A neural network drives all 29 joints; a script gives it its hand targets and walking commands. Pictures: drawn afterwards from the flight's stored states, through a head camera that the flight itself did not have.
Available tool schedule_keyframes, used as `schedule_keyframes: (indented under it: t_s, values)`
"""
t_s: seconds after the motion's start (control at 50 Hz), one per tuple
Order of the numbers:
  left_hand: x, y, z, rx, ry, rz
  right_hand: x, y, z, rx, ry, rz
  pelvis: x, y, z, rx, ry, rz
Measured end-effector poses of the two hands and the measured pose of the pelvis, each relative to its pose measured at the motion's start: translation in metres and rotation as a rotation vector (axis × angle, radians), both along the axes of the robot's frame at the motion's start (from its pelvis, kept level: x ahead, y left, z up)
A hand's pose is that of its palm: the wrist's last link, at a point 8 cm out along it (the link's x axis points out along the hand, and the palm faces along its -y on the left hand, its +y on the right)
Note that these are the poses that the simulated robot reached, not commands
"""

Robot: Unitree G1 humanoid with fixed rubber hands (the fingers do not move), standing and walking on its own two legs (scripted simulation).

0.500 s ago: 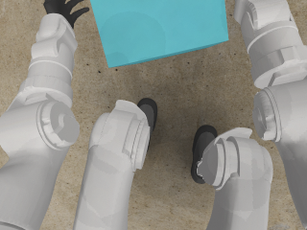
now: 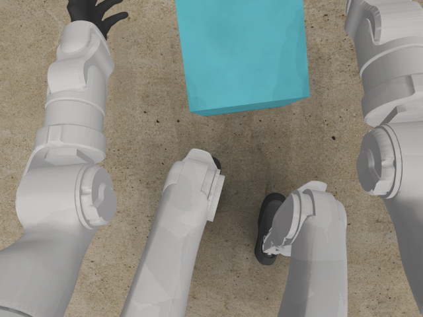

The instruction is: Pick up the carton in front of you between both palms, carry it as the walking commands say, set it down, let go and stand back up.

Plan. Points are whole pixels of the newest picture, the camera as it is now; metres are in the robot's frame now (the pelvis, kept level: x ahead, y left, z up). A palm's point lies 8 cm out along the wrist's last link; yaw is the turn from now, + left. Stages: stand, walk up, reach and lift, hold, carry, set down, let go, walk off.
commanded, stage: set down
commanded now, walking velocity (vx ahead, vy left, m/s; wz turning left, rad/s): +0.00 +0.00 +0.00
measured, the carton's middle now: (240, 62) +0.52 +0.09 -0.31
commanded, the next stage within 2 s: let go in 0.64 s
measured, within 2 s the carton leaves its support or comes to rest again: neither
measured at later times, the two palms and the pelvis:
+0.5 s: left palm out of the picture +0.47 +0.31 +0.05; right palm out of the picture +0.61 -0.06 +0.03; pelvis +0.03 -0.01 +0.12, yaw +0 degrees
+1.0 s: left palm out of the picture +0.41 +0.29 +0.16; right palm out of the picture +0.49 -0.11 +0.15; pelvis +0.06 +0.02 +0.26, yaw -2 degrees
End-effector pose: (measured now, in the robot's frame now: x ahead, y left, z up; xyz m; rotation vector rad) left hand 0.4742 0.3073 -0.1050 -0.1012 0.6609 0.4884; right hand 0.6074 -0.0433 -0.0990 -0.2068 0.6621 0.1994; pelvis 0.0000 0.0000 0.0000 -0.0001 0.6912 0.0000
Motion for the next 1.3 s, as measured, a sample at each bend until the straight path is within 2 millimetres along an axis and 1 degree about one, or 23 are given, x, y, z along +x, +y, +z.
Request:
schedule_keyframes:
  t_s: [0.06,0.12,0.22,0.3,0.38,0.46,0.52,0.68,0.74,0.8,0.84,0.94,1.0,1.12,1.2,1.3]
  values:
    - [0.003,-0.003,0.024,0.008,-0.018,-0.006,0.003,0.0,0.023,0.021,-0.02,0.003,0.003,-0.002,0.013,0.0,0.027,-0.001]
    - [0.004,-0.006,0.044,0.017,-0.017,-0.016,0.002,-0.002,0.039,0.035,-0.03,0.0,0.005,-0.004,0.025,0.003,0.058,-0.002]
    - [-0.001,-0.009,0.063,0.008,0.002,-0.018,-0.001,-0.011,0.056,0.032,-0.041,-0.006,0.009,-0.006,0.045,0.009,0.1,-0.005]
    - [0.0,-0.006,0.085,0.02,-0.006,-0.016,-0.002,-0.016,0.074,0.019,-0.048,-0.006,0.012,-0.008,0.063,0.012,0.12,-0.007]
    - [-0.001,0.0,0.109,0.031,0.011,-0.021,-0.003,-0.017,0.093,0.02,-0.019,0.001,0.016,-0.009,0.085,0.011,0.125,-0.008]
    - [-0.001,0.004,0.136,0.027,0.007,-0.028,-0.001,-0.016,0.118,0.019,-0.013,0.001,0.022,-0.009,0.109,0.008,0.128,-0.002]
    - [0.0,0.004,0.156,0.011,-0.009,-0.035,0.0,-0.017,0.139,0.016,-0.018,0.0,0.027,-0.008,0.127,0.004,0.128,0.002]
    - [-0.002,0.002,0.194,0.01,0.009,-0.051,-0.001,-0.019,0.187,0.009,-0.012,0.004,0.038,-0.003,0.176,-0.006,0.116,-0.001]
    - [-0.006,0.003,0.209,0.029,0.009,-0.067,-0.006,-0.023,0.2,-0.001,-0.013,-0.006,0.043,0.0,0.192,-0.008,0.107,-0.003]
    - [-0.013,0.001,0.223,0.034,0.01,-0.104,-0.019,-0.028,0.212,-0.018,-0.014,-0.028,0.048,0.003,0.208,-0.013,0.086,-0.006]
    - [-0.021,-0.002,0.23,0.033,0.03,-0.141,-0.033,-0.033,0.219,-0.027,-0.008,-0.055,0.051,0.005,0.22,-0.014,0.066,-0.008]
    - [-0.047,-0.013,0.25,0.056,0.09,-0.277,-0.083,-0.053,0.236,-0.052,0.016,-0.156,0.058,0.012,0.249,-0.021,-0.003,-0.013]
    - [-0.065,-0.016,0.265,0.072,0.119,-0.34,-0.115,-0.066,0.248,-0.072,0.03,-0.21,0.063,0.017,0.263,-0.02,-0.057,-0.017]
    - [-0.109,-0.019,0.292,0.073,0.163,-0.41,-0.165,-0.081,0.275,-0.092,0.058,-0.239,0.073,0.022,0.286,-0.017,-0.191,-0.007]
    - [-0.14,-0.022,0.312,0.066,0.17,-0.415,-0.188,-0.089,0.295,-0.093,0.058,-0.228,0.083,0.022,0.299,-0.012,-0.291,0.01]
    - [-0.173,-0.029,0.336,0.063,0.172,-0.385,-0.207,-0.099,0.314,-0.078,0.062,-0.189,0.099,0.019,0.312,-0.004,-0.394,0.021]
